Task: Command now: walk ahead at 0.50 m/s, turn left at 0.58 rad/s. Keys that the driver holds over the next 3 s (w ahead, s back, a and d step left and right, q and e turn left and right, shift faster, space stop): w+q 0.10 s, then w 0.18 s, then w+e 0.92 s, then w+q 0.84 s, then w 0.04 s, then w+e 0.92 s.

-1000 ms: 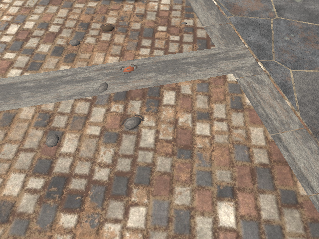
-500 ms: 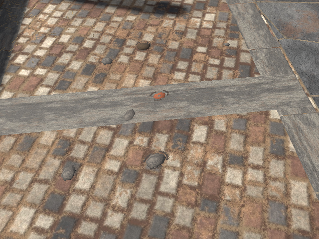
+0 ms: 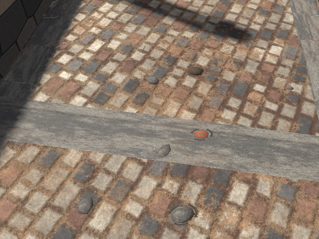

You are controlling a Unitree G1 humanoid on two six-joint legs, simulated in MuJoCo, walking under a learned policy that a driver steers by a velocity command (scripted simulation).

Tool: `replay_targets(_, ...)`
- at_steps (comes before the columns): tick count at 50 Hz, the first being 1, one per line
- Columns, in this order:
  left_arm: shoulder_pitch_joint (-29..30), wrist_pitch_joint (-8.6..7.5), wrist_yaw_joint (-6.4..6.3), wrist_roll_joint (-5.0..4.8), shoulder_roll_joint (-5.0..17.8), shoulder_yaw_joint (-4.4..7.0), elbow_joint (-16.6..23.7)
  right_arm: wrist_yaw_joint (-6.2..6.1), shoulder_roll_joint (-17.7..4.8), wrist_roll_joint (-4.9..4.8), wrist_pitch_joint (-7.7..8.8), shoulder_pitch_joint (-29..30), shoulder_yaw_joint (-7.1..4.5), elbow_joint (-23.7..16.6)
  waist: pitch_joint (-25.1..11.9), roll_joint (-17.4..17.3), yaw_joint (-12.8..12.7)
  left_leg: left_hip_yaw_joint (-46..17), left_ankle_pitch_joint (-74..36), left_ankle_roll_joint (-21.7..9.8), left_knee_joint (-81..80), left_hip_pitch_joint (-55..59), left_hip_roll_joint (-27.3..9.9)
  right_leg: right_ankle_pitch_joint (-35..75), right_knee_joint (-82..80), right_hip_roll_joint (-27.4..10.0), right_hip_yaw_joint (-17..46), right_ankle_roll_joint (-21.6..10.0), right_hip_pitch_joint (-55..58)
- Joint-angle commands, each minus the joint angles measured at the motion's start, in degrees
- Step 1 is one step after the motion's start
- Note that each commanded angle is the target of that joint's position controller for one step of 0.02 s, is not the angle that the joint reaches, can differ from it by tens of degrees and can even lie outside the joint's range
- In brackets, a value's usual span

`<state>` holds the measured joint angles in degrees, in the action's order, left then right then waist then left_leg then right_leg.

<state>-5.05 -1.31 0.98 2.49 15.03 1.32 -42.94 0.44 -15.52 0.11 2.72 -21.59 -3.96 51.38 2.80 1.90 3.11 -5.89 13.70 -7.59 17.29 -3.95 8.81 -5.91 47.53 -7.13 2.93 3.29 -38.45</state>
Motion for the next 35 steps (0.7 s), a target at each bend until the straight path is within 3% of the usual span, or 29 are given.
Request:
replay_targets(1, 7.56, -0.91, 0.23, -0.42, 3.87, 0.4, 5.78, -0.46, -8.94, 0.29, 0.37, -4.52, -2.02, -2.22, -0.61, -5.74, 2.06, -11.37, -25.05, -5.89, -2.13, 1.49, -13.44, 4.09, -6.33, 3.84, -3.21, -0.08, -0.11)
replay_targets(3, 9.76, -1.45, 0.3, -0.73, 4.37, 0.25, 7.02, -0.75, -9.46, 0.71, 0.27, -5.14, -2.14, -2.48, -0.55, -6.16, 2.63, -13.03, -27.38, -5.52, -0.18, 3.55, -14.51, 3.61, -10.15, 5.06, -2.93, -0.9, 1.18)
replay_targets(5, 7.46, -1.98, 0.18, -0.94, 5.77, 0.54, 7.05, -1.25, -10.42, 0.93, 0.36, -3.13, -2.39, -3.44, -0.88, -6.84, 0.6, -15.01, -28.58, -3.81, 2.02, 3.19, -15.62, 1.65, -14.67, 5.87, -1.62, -2.25, 7.27)
replay_targets(7, -2.76, -2.63, -0.48, -0.99, 8.1, 1.54, 3.81, -1.13, -11.28, 1.06, 0.87, 0.04, -2.47, -4.24, -4.42, -6.68, -4.07, -13.96, -37.51, -1.47, 9.37, 0.77, -14.86, -1.97, -17.68, 8.3, -2.91, -4.55, 21.41)
replay_targets(8, -10.71, -3.35, -1.1, -0.63, 9.41, 2.23, 1.57, -0.67, -10.6, 0.69, 1.28, 0.31, -2.19, -3.97, -8.54, -3.65, -8.15, -10.79, -37.39, -0.14, 20.09, -1.48, -11.48, -0.74, -21.21, 7.25, -2.63, -6.15, 31.78)
replay_targets(9, -19.58, -3.8, -2.04, 0.66, 12.98, 3.04, 1.04, -0.23, -6.36, 0.31, 1.78, -1.02, -0.9, -5.25, -16.53, 2.0, -10.94, -6.96, -22.35, 1.03, 35.83, -8.11, -8.13, -12.88, -22.82, -4.81, 9.99, -8.88, 43.98)
replay_targets(10, -19.1, -3.14, -2.06, 1.45, 18.54, 4.38, 0.66, -0.08, -1.45, -1.18, 1.69, -10.1, -0.01, -6.05, -20.93, 16.84, -5.39, -1.53, 16.87, 3.24, 50.63, -25.31, 1.46, -16.07, -30.52, -18.29, 39.09, -16.61, 54.67)
replay_targets(11, -15.68, -2.44, -1.47, -0.07, 13.6, 3.97, 0.67, -0.64, -6.23, 0.9, 0.98, -9.31, -0.28, -3.76, -15.45, 8.26, -4.58, -2.69, 14.61, 2.44, 55.82, -31.06, -3.34, -25.89, -32.91, -16.95, 43.42, -17.45, 48.82)
replay_targets(12, -11.19, -2.48, -1.11, -0.7, 8.49, 2.84, 1.49, -0.22, -7.01, 1.33, 0.82, -4.03, -0.48, -4.14, -7.47, 1.64, -4.3, -2.42, 8.54, 2.6, 54.9, -30.86, -5.65, -25.36, -33.78, -13.86, 33.23, -16.17, 40.61)
replay_targets(13, -9.19, -2.71, -0.8, -0.58, 6.04, 2.2, 1.09, 0.17, -6.34, 1.43, 0.87, -0.26, -0.23, -4.98, -3.98, -0.76, -4.12, -1.8, 5.42, 2.83, 52.02, -29.86, -7.19, -17.39, -34.36, -10.64, 24.89, -14.81, 35.45)
replay_targets(14, -9.5, -3.04, -0.87, -0.55, 5.4, 1.92, 0.24, 0.58, -5.86, 1.69, 0.62, 1.33, -0.16, -5.46, -2.72, 1.26, -3.66, -1.42, 4.54, 3.11, 49.59, -28.8, -8.39, -9.95, -34.84, -8.09, 18.95, -13.62, 33.07)
replay_targets(16, -12.04, -3.9, -0.61, -1.22, 5.25, 1.74, -2.23, 1.3, -4.8, 2.49, -0.12, 1.34, 0.27, -5.71, -2.95, 4.34, -2.62, -0.08, 4.16, 4.02, 46.88, -26.37, -8.72, 2.22, -35.16, -5.13, 13.48, -13.59, 31.18)
replay_targets(18, -14.23, -4.59, -0.16, -2.03, 5.5, 1.84, -3.78, 1.58, -4.06, 2.94, -0.41, 2.58, 0.71, -6.24, -3.55, 4.0, -1.96, 2.69, 3.69, 5.09, 44.32, -27.84, -9.86, 9.67, -35.42, -4.49, 11.62, -15.21, 32.22)
replay_targets(20, -15.72, -4.46, -0.18, -2.34, 6.02, 2.06, -4.78, 1.78, -3.06, 3.04, -0.39, 7.6, 1.44, -7.96, -2.15, 3.54, -2.54, 4.81, 1.19, 6.65, 39.26, -30.48, -11.44, 10.19, -37.08, -3.82, 10.43, -16.29, 31.76)
replay_targets(24, -18.93, -3.69, -0.41, -2.25, 6.97, 2.63, -6.57, 2.0, -1.26, 2.2, 0.02, 17.72, 3.07, -11.12, 0.05, 3.58, -4.79, 7.05, -5.91, 8.92, 24.51, -27.67, -11.22, 9.26, -37.93, -1.35, 8.09, -15.4, 28.94)
replay_targets(28, -21.73, -3.18, -0.38, -1.98, 8.19, 3.2, -7.63, 1.23, -2.35, 1.46, 0.7, 22.03, 3.21, -12.56, -1.01, 3.37, -6.04, 7.44, -7.54, 8.73, 17.77, -22.51, -9.38, 14.14, -33.84, -2.34, 9.96, -14.43, 30.54)
replay_targets(30, -20.97, -2.86, -0.61, -1.82, 8.95, 3.6, -7.45, 0.7, -3.4, 1.3, 1.25, 20.39, 2.82, -12.54, -1.56, 3.57, -4.63, 6.59, -5.23, 7.8, 14.41, -17.95, -8.81, 13.88, -30.69, -3.02, 12.16, -13.46, 30.78)
replay_targets(32, -19.76, -2.77, -0.62, -2.2, 8.59, 3.68, -7.06, -0.27, -5.65, 1.86, 2.36, 11.19, 1.7, -9.68, -5.29, 0.33, -0.39, 5.7, -5.05, 5.83, 7.72, -3.42, -8.64, 14.52, -19.96, 0.4, 10.79, -11.38, 27.17)
replay_targets(33, -18.38, -3.13, -0.42, -2.78, 6.23, 3.12, -5.28, -1.14, -9.69, 3.13, 3.03, 2.89, 0.51, -8.75, -11.5, -5.63, 3.37, -4.62, 2.52, 3.05, 4.82, 7.89, -18.87, 6.47, -6.15, 4.4, 7.34, -9.76, 20.87)
replay_targets(34, -21.86, -3.1, -0.61, -3.99, 0.38, 1.93, -2.98, -1.71, -15.09, 3.81, 2.34, -0.95, -0.78, -8.83, -17.11, -16.44, 2.6, -24.26, 9.6, -1.58, 0.13, 20.15, -33.52, -21.54, 9.34, 11.99, -0.13, -7.83, 5.62)
replay_targets(35, -22.53, -2.06, -1.07, -2.57, 5.19, 2.93, -3.58, -1.67, -12.8, 2.55, 1.33, 0.21, -0.89, -8.48, -15.24, -13.73, 1.42, -32.69, 17.23, -4.61, -2.97, 15.33, -35.06, -25.04, 17.18, 9.99, -0.1, -8.33, -0.14)
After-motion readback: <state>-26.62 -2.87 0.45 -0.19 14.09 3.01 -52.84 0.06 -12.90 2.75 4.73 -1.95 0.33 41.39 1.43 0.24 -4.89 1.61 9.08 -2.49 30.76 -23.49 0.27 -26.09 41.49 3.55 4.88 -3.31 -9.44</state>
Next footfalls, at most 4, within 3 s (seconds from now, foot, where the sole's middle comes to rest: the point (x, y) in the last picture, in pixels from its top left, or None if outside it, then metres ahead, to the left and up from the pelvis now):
0.18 right None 0.29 -0.13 -0.78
0.66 left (131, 231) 0.49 0.09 -0.78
1.18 right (188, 177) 0.73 -0.17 -0.78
1.74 left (170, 122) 1.05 -0.11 -0.78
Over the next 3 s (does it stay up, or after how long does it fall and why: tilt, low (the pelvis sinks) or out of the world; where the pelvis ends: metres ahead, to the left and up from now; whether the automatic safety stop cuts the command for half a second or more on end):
stays up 1.59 -0.19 0.00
